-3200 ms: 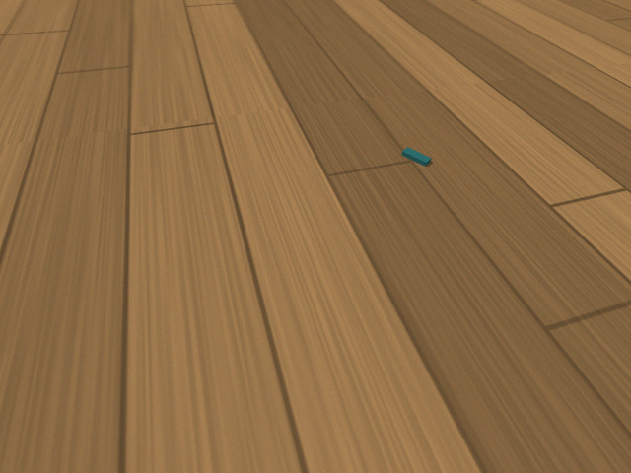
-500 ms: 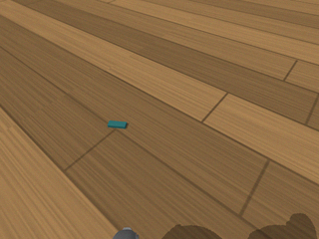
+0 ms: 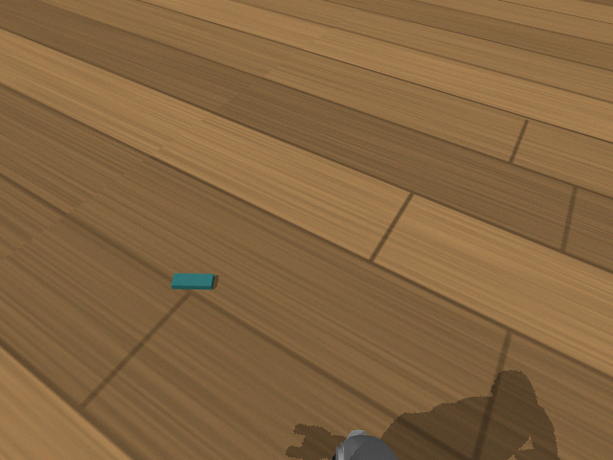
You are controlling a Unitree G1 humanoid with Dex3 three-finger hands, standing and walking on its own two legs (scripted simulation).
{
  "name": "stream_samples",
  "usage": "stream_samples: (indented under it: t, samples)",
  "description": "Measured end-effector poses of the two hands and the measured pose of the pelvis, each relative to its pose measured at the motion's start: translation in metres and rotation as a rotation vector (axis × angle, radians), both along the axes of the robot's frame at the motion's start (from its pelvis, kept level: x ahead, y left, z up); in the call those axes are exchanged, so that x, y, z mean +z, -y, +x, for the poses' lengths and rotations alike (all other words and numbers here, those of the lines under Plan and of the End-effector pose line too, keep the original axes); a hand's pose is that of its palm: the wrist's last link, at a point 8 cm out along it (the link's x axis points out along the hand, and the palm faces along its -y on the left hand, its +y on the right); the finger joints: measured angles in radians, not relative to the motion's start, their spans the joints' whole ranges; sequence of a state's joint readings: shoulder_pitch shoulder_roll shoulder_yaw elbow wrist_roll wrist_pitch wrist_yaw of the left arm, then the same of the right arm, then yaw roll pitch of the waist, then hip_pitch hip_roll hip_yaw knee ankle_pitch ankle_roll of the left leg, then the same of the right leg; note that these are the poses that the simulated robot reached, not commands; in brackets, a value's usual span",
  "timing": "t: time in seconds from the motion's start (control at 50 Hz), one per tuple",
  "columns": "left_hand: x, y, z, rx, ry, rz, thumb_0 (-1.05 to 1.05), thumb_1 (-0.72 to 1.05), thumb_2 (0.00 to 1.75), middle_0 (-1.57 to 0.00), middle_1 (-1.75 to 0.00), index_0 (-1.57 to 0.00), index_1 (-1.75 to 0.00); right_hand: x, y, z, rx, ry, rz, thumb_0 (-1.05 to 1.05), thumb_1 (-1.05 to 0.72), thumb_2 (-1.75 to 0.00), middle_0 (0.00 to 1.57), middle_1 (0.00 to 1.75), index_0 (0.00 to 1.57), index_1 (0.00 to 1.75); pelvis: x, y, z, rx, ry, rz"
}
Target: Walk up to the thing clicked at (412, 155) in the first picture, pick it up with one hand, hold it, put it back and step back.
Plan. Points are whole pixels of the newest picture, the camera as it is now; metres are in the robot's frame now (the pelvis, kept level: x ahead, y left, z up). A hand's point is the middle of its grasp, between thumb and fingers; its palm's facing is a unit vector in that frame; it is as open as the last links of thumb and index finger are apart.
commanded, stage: walk up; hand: left
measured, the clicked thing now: (193, 281) +0.88 +0.37 -0.76
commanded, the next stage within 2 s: none
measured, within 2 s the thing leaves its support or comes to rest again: neither
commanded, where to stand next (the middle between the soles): +0.48 +0.14 m, yaw -1 degrees
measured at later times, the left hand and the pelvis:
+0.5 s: hand (55, 439) +0.21 +0.34 -0.13, palm faces +0.01 -0.89 -0.45, open 7.3 cm; pelvis +0.17 +0.05 -0.01, yaw +1 degrees
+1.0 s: hand (62, 319) +0.40 +0.41 -0.14, palm faces -0.09 -0.91 -0.41, open 7.3 cm; pelvis +0.34 +0.13 -0.01, yaw -1 degrees
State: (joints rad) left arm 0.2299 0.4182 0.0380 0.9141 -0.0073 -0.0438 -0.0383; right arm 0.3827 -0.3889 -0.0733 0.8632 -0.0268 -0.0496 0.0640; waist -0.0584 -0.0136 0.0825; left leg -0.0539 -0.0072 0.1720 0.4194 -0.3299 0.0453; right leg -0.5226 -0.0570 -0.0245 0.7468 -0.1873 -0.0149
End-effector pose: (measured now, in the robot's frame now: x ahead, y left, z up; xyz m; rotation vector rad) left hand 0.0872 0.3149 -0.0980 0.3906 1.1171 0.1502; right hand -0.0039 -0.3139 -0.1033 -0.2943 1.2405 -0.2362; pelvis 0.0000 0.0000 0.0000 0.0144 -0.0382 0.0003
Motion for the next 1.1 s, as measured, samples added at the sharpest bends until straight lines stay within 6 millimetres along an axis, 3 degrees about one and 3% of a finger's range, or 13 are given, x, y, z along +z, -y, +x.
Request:
stream_samples:
  t: [0.1, 0.18, 0.3, 0.4, 0.5, 0.58, 0.66, 0.82, 0.98, 1.1]
  samples:
    - [0.0, 0.009, 0.067, -0.031, 0.051, 0.029, 0.0, 0.91, 0.9, -0.2, -0.3, -0.21, -0.3, -0.031, 0.0, 0.035, -0.016, -0.038, 0.039, 0.01, -0.9, -0.9, 0.2, 0.3, 0.2, 0.3, -0.016, 0.003, 0.047, -0.009, 0.0, 0.009]
    - [0.005, 0.014, 0.098, -0.016, 0.114, 0.042, 0.0, 0.91, 0.9, -0.2, -0.3, -0.21, -0.3, -0.041, -0.007, 0.083, 0.019, -0.034, 0.067, 0.01, -0.91, -0.9, 0.2, 0.3, 0.2, 0.3, -0.018, 0.006, 0.074, -0.009, 0.016, -0.01]
    - [0.023, 0.001, 0.104, 0.037, 0.106, 0.058, 0.0, 0.9, 0.9, -0.21, -0.3, -0.21, -0.3, -0.025, -0.012, 0.166, 0.074, 0.071, 0.07, 0.01, -0.91, -0.9, 0.2, 0.3, 0.2, 0.3, -0.003, -0.005, 0.112, -0.011, 0.028, -0.009]
    - [0.025, -0.026, 0.103, 0.059, 0.046, 0.074, 0.0, 0.9, 0.9, -0.21, -0.3, -0.21, -0.3, -0.013, -0.018, 0.216, 0.099, 0.113, 0.041, 0.0, -0.91, -0.9, 0.2, 0.3, 0.2, 0.3, 0.0, -0.023, 0.141, -0.003, 0.025, -0.024]
    - [0.012, -0.066, 0.11, 0.093, 0.004, 0.076, 0.0, 0.9, 0.9, -0.21, -0.3, -0.21, -0.3, -0.006, -0.038, 0.257, 0.131, 0.089, 0.007, 0.0, -0.91, -0.9, 0.2, 0.3, 0.2, 0.3, -0.006, -0.05, 0.173, 0.012, 0.013, -0.051]
    - [-0.012, -0.105, 0.126, 0.113, -0.044, 0.067, 0.0, 0.9, 0.9, -0.21, -0.3, -0.21, -0.3, -0.003, -0.065, 0.291, 0.137, 0.096, -0.032, 0.01, -0.91, -0.9, 0.2, 0.3, 0.2, 0.3, -0.018, -0.079, 0.204, 0.022, 0.002, -0.051]
    - [-0.027, -0.124, 0.156, 0.104, -0.093, 0.046, 0.0, 0.9, 0.9, -0.2, -0.3, -0.21, -0.3, 0.006, -0.093, 0.308, 0.113, 0.144, -0.051, 0.0, -0.91, -0.9, 0.2, 0.3, 0.2, 0.3, -0.018, -0.103, 0.228, 0.005, 0.014, -0.044]
    - [-0.016, -0.132, 0.231, 0.059, -0.047, -0.017, 0.0, 0.91, 0.9, -0.2, -0.3, -0.21, -0.3, 0.014, -0.127, 0.315, 0.059, 0.071, -0.033, 0.0, -0.91, -0.9, 0.2, 0.3, 0.2, 0.3, -0.001, -0.126, 0.275, 0.003, 0.014, -0.025]
    - [-0.002, -0.133, 0.299, 0.01, -0.065, 0.031, 0.0, 0.91, 0.9, -0.2, -0.3, -0.21, -0.3, -0.01, -0.132, 0.342, 0.02, 0.023, 0.014, 0.01, -0.9, -0.9, 0.2, 0.3, 0.2, 0.3, -0.005, -0.132, 0.329, -0.02, -0.001, 0.004]
    - [0.003, -0.126, 0.353, 0.006, 0.028, 0.078, 0.0, 0.91, 0.9, -0.2, -0.3, -0.21, -0.3, -0.039, -0.135, 0.385, 0.02, -0.009, 0.056, 0.01, -0.91, -0.9, 0.2, 0.3, 0.2, 0.3, -0.017, -0.124, 0.362, -0.028, 0.014, -0.01]
